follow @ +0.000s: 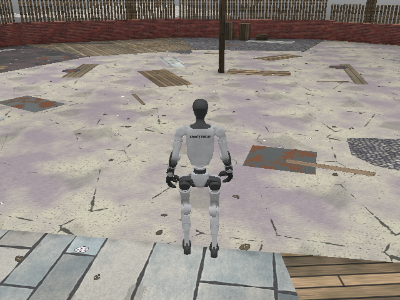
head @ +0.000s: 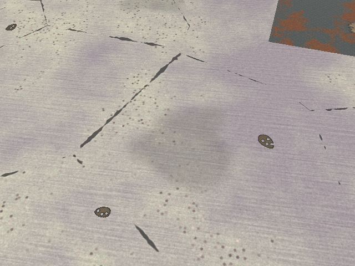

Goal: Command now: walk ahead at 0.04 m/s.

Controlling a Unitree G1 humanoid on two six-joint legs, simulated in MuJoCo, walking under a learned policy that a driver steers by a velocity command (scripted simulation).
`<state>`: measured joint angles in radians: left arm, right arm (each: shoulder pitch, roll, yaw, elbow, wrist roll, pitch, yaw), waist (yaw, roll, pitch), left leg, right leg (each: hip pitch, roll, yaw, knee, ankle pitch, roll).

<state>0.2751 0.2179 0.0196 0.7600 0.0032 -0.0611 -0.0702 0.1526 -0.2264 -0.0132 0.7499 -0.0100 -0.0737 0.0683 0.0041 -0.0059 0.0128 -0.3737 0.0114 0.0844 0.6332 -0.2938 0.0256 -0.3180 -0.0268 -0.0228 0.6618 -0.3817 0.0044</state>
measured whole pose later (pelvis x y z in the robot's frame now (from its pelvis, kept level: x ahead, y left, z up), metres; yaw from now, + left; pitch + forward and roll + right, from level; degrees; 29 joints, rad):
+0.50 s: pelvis +0.01 +0.00 +0.01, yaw +1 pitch +1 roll +0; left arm 0.21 0.23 0.03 0.74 -0.01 -0.04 -0.07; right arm 0.18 -0.22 -0.04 0.70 0.00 -0.05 0.08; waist 0.00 0.00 0.02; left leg -0.31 0.02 0.07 0.55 -0.27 0.01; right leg -0.23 -0.01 -0.04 0.54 -0.33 -0.01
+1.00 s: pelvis +0.01 +0.01 +0.01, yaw +1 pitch +1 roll -1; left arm 0.25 0.21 0.03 0.78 0.00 -0.01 -0.06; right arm 0.21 -0.20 -0.04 0.71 0.00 -0.04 0.08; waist 0.02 0.01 0.03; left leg -0.29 0.01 0.06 0.52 -0.25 0.02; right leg -0.19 -0.02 -0.04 0.49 -0.31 0.01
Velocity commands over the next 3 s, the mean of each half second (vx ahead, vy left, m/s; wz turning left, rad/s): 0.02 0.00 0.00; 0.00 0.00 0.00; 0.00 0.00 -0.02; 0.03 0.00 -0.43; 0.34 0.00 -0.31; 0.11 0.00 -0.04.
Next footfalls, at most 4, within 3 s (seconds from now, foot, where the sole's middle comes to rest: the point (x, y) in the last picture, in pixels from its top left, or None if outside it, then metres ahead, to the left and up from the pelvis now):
1.76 right None -0.03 -0.15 -0.76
2.38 left None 0.32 -0.01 -0.87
2.74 right None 0.36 -0.29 -0.87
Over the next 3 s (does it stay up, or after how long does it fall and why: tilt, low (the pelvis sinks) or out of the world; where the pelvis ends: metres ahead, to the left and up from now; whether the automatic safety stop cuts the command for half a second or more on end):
stays up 0.30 -0.16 -0.11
